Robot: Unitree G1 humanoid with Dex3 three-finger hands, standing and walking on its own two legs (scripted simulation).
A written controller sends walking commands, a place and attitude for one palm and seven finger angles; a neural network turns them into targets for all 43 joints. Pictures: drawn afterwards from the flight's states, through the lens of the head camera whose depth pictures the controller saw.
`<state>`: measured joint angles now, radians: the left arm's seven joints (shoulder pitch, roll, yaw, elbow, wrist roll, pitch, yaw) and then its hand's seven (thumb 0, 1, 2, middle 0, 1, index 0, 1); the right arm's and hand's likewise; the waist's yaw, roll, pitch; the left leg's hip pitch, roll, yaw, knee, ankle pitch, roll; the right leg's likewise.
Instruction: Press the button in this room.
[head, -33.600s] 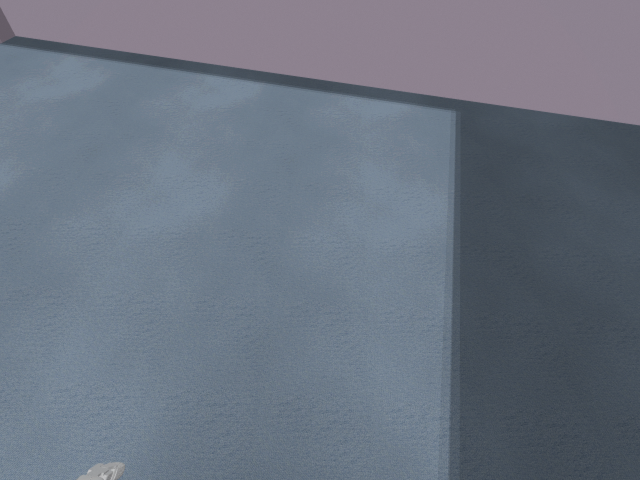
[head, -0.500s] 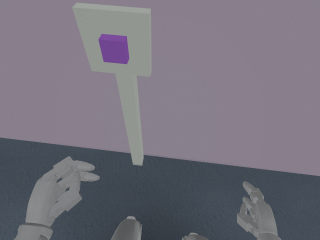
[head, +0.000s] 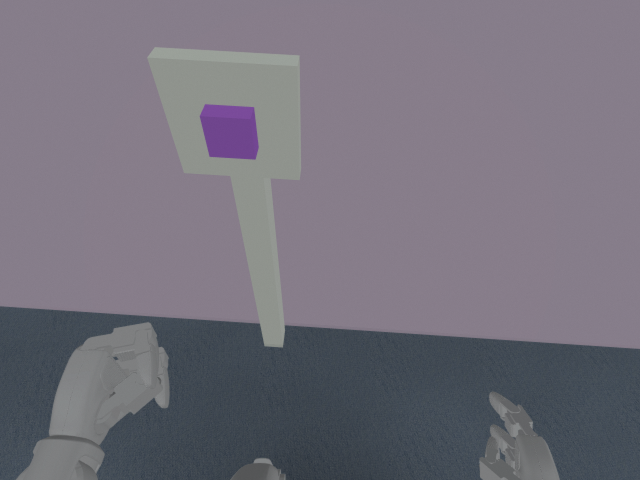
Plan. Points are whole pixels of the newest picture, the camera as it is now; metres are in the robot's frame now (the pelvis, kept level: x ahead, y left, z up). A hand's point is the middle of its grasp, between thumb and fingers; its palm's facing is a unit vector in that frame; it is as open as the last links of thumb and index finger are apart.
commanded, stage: raise the hand and make a fist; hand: left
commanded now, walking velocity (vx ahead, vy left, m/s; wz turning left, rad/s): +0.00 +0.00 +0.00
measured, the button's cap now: (231, 131) +0.56 +0.17 +0.13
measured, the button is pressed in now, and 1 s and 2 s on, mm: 0 0 0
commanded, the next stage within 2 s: aim a knuckle at the button in 0.94 s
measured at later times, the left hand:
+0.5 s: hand (134, 341) +0.23 +0.20 +0.11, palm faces +0.00 -1.00 -0.05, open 3.1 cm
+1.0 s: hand (146, 337) +0.23 +0.19 +0.12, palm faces +0.01 -1.00 -0.04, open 3.1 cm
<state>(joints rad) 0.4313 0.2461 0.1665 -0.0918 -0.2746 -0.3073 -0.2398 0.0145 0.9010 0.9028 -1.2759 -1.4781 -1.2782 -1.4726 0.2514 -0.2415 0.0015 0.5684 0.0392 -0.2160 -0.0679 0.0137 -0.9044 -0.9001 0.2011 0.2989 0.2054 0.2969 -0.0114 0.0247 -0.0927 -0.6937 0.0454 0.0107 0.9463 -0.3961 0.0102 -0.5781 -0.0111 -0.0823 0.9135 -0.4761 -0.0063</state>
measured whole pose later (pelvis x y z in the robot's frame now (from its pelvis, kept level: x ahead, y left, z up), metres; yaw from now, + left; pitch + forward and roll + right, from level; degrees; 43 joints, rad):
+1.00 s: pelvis +0.01 -0.02 +0.03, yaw +1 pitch +3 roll -1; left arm 0.30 0.27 0.24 -0.03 -0.33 -0.17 -0.32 0.01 0.90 0.90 -1.30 -1.50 -1.30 -1.50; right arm 0.25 -0.26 0.04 0.59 0.05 -0.24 -0.08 0.01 -0.90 -0.90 0.20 0.30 0.21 0.30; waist 0.01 0.05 -0.07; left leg -0.46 0.05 0.01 0.73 -0.32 -0.02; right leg -0.35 0.00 -0.09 0.71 -0.41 -0.03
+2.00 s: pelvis +0.01 -0.01 +0.02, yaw -1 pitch +8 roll -1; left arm -0.46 0.29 0.23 0.71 -0.19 -0.26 -0.18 0.01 0.90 0.90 -1.30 -1.50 -1.30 -1.50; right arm 0.29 -0.26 0.02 0.65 0.04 -0.06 -0.05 0.01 -0.91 -0.90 0.20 0.30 0.21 0.30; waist -0.06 0.01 -0.06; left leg -0.60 0.05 0.03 0.78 -0.33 0.00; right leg -0.51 0.00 -0.06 0.78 -0.41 -0.02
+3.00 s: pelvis +0.01 -0.01 +0.01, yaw -2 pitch +12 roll -1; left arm -0.66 0.32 0.27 0.97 -0.15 -0.35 -0.16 0.01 0.90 0.90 -1.30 -1.50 -1.30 -1.50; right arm 0.32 -0.25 0.02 0.62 0.03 0.04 -0.02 0.00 -0.91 -0.90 0.20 0.30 0.21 0.30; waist -0.09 0.02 -0.09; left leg -0.72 0.06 0.03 0.87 -0.36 0.00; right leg -0.62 0.01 -0.05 0.85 -0.43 -0.02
